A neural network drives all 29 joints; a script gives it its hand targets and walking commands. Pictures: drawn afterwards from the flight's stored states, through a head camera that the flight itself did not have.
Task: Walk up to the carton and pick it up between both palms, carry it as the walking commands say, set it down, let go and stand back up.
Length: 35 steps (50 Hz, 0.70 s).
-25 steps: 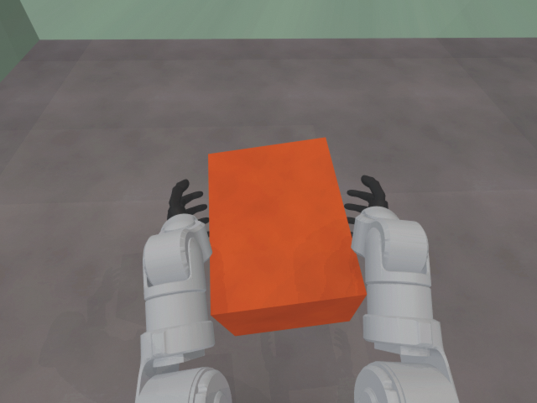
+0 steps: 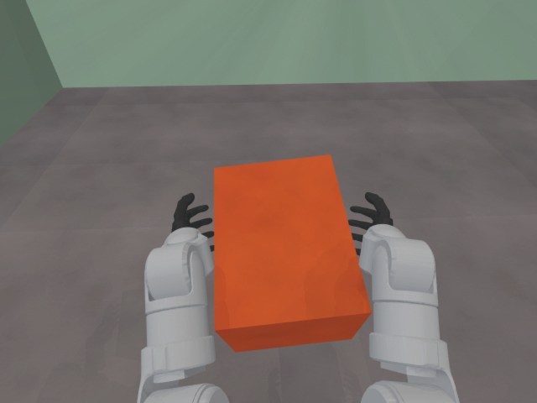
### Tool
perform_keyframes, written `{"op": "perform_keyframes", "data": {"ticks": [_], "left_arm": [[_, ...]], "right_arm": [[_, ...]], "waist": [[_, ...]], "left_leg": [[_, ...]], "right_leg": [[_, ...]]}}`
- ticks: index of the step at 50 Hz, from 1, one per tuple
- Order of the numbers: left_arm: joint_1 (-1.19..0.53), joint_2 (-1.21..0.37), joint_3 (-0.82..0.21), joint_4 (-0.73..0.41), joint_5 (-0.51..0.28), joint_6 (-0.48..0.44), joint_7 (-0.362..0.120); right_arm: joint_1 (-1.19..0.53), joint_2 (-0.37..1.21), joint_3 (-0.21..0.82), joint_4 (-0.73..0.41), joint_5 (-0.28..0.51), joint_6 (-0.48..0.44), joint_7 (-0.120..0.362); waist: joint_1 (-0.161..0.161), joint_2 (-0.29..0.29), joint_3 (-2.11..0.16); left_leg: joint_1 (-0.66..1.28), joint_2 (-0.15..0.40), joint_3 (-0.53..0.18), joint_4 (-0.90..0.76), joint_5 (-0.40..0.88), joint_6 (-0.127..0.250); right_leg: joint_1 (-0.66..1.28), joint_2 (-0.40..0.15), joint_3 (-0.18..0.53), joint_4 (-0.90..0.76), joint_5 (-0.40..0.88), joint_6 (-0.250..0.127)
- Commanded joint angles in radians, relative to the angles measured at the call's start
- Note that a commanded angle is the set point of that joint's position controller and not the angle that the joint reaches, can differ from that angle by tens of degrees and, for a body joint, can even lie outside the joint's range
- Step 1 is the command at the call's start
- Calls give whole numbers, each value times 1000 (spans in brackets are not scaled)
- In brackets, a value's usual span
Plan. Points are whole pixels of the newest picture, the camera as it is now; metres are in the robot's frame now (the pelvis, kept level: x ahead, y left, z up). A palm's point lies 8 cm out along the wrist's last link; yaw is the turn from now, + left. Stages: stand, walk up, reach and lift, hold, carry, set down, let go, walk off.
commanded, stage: carry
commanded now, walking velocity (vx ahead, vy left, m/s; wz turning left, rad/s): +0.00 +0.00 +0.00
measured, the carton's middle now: (282, 253) +0.36 +0.01 +0.05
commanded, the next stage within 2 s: none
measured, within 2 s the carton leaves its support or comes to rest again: neither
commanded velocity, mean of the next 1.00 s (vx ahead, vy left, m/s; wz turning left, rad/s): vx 0.00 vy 0.00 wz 0.00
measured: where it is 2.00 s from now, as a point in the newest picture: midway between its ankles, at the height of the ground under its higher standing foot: outside the picture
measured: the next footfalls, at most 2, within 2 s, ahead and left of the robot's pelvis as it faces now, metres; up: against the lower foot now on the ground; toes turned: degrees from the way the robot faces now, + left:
none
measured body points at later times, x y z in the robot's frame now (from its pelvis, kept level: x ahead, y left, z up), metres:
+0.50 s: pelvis -0.01 +0.00 +0.00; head -0.05 +0.01 +0.45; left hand +0.32 +0.16 +0.11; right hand +0.33 -0.12 +0.12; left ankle +0.04 +0.11 -0.72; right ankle +0.09 -0.14 -0.72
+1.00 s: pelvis +0.00 +0.01 +0.00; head -0.04 +0.02 +0.45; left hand +0.33 +0.16 +0.11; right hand +0.34 -0.12 +0.12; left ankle +0.04 +0.11 -0.72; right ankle +0.09 -0.14 -0.72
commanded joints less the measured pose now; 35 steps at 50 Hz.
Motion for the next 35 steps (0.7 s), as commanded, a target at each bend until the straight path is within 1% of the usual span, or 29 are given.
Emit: {"op": "perform_keyframes", "data": {"ticks": [1, 5, 14, 20, 24, 27, 30, 32, 35], "left_arm": [[-524, -938, -641, 88, -331, 46, -266], [-533, -924, -626, 122, -318, 37, -268], [-540, -911, -611, 178, -300, 9, -274], [-580, -902, -614, 187, -298, -19, -274], [-612, -894, -620, 187, -300, -33, -271], [-605, -888, -621, 186, -298, -39, -266], [-609, -884, -626, 164, -304, -40, -258], [-611, -882, -630, 149, -310, -38, -252], [-604, -880, -633, 140, -313, -33, -245]], "right_arm": [[-567, 874, 546, -47, 302, -39, 224], [-577, 861, 533, -12, 292, -49, 227], [-582, 850, 525, 53, 283, -77, 233], [-616, 850, 537, 77, 296, -101, 235], [-652, 848, 547, 80, 307, -115, 229], [-641, 842, 544, 86, 307, -120, 225], [-636, 841, 548, 73, 315, -120, 218], [-634, 839, 551, 59, 319, -117, 212], [-623, 838, 551, 52, 319, -111, 205]], "waist": [[21, 21, -278], [22, 25, -269], [16, 21, -278], [10, 18, -304], [5, 1, -330], [4, 18, -347], [4, 22, -367], [4, 21, -375], [5, 21, -377]], "left_leg": [[-39, 96, -105, -267, -217, 40], [-53, 87, -102, -261, -220, 40], [-24, 86, -105, -243, -136, 43], [8, 95, -107, -230, -54, 42], [28, 95, -100, -212, 2, 40], [37, 102, -101, -206, 65, 40], [47, 107, -98, -193, 138, 40], [52, 107, -94, -186, 161, 40], [52, 106, -92, -184, 162, 40]], "right_leg": [[98, -64, 84, -202, -281, -62], [90, -60, 86, -202, -284, -62], [108, -66, 92, -194, -223, -67], [139, -72, 89, -177, -132, -69], [161, -83, 89, -165, -60, -72], [181, -82, 77, -140, 13, -72], [203, -81, 67, -118, 87, -72], [213, -83, 66, -112, 110, -72], [217, -84, 65, -111, 107, -72]]}}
